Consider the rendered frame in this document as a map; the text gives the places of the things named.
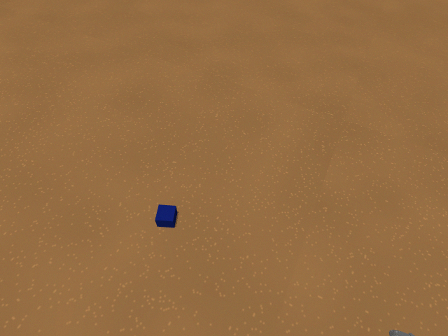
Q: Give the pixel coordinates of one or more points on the small box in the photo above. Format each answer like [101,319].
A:
[166,216]

